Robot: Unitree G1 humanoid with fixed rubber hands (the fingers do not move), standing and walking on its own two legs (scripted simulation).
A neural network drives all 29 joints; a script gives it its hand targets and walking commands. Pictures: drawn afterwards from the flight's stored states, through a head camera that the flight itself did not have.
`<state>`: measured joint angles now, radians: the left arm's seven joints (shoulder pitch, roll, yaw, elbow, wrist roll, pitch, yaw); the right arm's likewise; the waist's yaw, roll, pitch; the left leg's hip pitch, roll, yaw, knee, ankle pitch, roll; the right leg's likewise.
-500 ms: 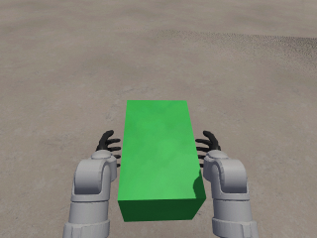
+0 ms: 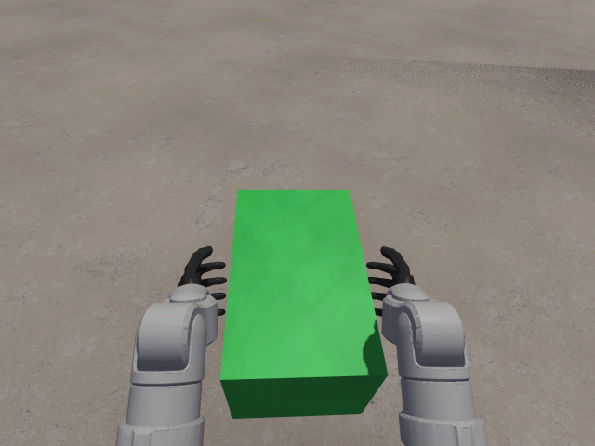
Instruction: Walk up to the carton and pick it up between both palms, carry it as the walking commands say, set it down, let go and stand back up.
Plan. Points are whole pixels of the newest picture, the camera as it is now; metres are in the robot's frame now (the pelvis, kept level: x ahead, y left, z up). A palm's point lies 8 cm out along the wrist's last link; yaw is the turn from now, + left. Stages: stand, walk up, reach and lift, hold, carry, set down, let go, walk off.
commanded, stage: carry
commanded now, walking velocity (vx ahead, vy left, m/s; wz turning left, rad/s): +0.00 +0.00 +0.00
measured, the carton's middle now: (295, 295) +0.34 +0.00 +0.02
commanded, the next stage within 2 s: hold in 0.34 s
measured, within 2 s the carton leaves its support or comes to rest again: neither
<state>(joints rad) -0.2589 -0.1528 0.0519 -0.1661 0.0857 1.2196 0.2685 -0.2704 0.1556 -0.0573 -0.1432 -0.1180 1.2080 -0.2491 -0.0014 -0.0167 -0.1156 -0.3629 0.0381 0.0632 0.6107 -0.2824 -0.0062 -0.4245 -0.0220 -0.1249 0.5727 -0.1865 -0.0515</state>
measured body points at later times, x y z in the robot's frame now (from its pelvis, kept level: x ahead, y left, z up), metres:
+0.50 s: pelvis +0.00 +0.01 +0.00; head +0.00 +0.00 +0.45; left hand +0.30 +0.14 +0.01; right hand +0.30 -0.13 +0.01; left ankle +0.03 +0.12 -0.73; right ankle +0.07 -0.09 -0.73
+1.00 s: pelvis +0.00 +0.03 +0.01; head -0.06 +0.03 +0.45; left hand +0.31 +0.15 +0.05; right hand +0.30 -0.12 +0.05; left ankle +0.03 +0.12 -0.73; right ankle +0.07 -0.09 -0.73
